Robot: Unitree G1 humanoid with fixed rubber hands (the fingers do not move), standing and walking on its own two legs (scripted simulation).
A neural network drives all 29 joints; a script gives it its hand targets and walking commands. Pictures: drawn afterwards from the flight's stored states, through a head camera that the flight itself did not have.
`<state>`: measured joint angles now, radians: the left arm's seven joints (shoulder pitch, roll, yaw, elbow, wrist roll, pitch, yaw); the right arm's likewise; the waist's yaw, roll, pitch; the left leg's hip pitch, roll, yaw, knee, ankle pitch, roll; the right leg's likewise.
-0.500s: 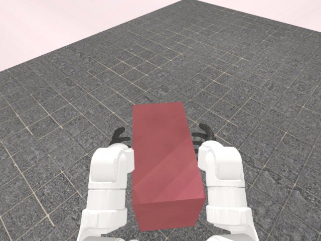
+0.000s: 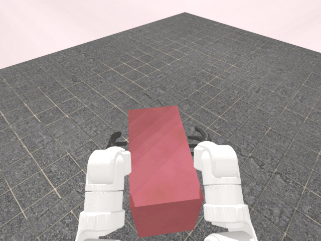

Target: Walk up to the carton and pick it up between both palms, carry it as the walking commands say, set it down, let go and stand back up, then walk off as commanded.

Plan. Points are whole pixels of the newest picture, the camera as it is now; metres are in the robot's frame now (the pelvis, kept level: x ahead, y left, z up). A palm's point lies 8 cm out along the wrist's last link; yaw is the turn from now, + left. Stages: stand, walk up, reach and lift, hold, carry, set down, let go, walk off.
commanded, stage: carry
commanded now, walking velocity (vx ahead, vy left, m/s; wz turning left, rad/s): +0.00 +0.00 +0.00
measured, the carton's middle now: (159, 166) +0.33 +0.03 +0.02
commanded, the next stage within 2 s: none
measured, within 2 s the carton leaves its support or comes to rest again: neither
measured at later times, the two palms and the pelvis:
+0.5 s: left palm (91, 223) +0.16 +0.15 +0.07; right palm (204, 217) +0.18 -0.06 +0.10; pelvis -0.13 +0.03 -0.01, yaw +0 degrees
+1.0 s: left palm out of the picture +0.08 +0.19 +0.10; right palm out of the picture +0.09 -0.03 +0.11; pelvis -0.22 +0.07 +0.00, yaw +0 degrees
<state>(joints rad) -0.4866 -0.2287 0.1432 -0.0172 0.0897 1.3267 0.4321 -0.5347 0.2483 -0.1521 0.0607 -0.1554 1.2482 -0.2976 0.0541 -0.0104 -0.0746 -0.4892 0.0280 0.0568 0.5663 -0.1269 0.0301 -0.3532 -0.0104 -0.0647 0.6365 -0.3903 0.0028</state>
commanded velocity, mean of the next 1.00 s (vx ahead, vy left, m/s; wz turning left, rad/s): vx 0.00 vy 0.03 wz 0.00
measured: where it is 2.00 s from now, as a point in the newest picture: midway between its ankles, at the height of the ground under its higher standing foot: outside the picture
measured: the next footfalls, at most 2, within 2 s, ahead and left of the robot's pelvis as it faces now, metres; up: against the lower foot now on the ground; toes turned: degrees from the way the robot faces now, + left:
right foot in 0.54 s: -0.07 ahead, -0.05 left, +0.01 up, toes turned -8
left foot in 0.70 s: -0.05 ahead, +0.16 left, +0.00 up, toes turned +5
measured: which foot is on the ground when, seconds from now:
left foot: down 0.00-0.54, up 0.56-0.68, down 0.70-1.00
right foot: down 0.00-0.36, up 0.38-0.52, down 0.54-1.00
